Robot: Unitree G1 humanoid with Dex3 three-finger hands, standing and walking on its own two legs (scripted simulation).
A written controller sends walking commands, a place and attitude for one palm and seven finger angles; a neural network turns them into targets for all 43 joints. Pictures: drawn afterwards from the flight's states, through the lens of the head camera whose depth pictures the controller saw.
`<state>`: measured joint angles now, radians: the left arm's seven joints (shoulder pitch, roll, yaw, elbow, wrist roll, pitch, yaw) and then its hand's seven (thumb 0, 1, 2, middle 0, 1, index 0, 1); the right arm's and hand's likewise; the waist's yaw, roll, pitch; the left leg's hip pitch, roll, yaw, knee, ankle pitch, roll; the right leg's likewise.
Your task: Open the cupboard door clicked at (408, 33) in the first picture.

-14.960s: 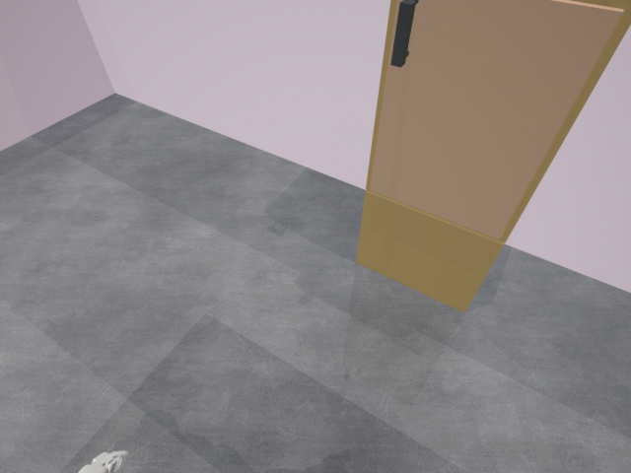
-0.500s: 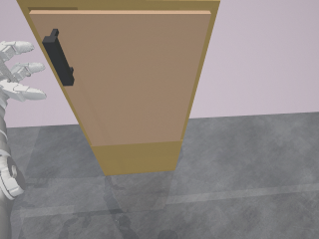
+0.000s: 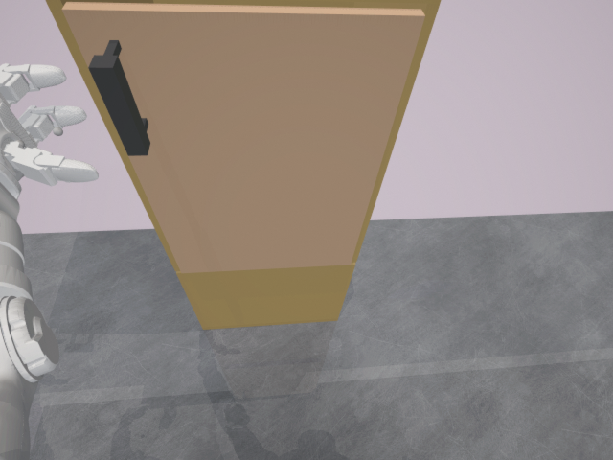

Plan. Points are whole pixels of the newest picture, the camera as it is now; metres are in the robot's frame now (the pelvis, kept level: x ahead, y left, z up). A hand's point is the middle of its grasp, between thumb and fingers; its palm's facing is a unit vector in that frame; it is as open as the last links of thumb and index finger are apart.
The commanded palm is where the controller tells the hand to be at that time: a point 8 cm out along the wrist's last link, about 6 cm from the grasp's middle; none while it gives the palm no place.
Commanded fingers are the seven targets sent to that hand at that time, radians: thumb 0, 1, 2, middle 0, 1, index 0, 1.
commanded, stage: move the hooked fingers beside the handle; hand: left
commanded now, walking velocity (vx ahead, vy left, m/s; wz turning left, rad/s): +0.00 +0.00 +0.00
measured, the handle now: (126, 99) +0.53 +0.22 +0.17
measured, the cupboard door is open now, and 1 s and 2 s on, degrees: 0 0 0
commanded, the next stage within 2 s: slide the fingers in behind the handle in 0.46 s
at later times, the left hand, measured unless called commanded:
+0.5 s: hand (55, 135) +0.46 +0.28 +0.17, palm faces +0.05 -1.00 +0.03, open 14.0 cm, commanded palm +0.43 +0.33 +0.17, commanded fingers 0.00 -0.50 0.30 -0.30 -1.20 -0.30 -1.20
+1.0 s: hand (89, 125) +0.47 +0.25 +0.17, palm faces +0.06 -1.00 +0.01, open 14.0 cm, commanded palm +0.44 +0.30 +0.17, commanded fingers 0.00 -0.50 0.30 -0.30 -1.20 -0.30 -1.20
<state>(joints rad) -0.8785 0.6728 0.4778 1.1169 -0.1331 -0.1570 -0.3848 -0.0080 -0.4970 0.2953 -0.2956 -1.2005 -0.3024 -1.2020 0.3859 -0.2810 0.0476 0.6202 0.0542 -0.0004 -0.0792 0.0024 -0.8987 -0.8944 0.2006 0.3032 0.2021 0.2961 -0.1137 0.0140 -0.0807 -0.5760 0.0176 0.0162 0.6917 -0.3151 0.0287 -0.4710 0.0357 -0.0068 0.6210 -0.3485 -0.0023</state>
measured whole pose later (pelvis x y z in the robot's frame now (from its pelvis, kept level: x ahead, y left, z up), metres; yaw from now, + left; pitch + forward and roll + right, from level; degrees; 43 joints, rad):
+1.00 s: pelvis +0.00 -0.01 +0.00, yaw +0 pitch +11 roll -2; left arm -0.88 0.62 0.43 1.09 -0.15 -0.15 -0.35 -0.01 -0.50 0.30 -0.29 -1.20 -0.30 -1.20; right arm 0.41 -0.29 0.04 0.64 0.05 0.00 -0.07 0.00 -0.90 -0.89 0.20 0.30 0.20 0.30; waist -0.12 0.02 -0.09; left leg -0.58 0.03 0.01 0.70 -0.32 0.02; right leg -0.47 0.05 -0.01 0.63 -0.35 -0.01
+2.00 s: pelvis -0.01 -0.01 +0.00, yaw +1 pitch +9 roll -2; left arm -0.91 0.49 0.35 1.07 -0.14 -0.13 -0.22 -0.01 -0.50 0.30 -0.29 -1.20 -0.30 -1.20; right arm 0.40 -0.28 0.03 0.67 0.05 -0.03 -0.06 0.00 -0.90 -0.89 0.20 0.30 0.20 0.30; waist -0.11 0.03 -0.07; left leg -0.55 0.02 0.00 0.69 -0.31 0.01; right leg -0.45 0.04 -0.02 0.64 -0.35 -0.02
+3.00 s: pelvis +0.00 -0.01 +0.00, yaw +0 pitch +9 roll -2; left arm -0.85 0.47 0.36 1.00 -0.15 -0.10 -0.22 0.01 0.63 0.79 -0.32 -1.32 -0.31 -1.31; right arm 0.39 -0.27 0.03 0.65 0.05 -0.01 -0.06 0.00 -0.90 -0.89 0.20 0.30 0.20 0.30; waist -0.11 0.03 -0.09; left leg -0.53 0.02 0.01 0.69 -0.32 0.02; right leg -0.43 0.04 -0.01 0.63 -0.35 -0.01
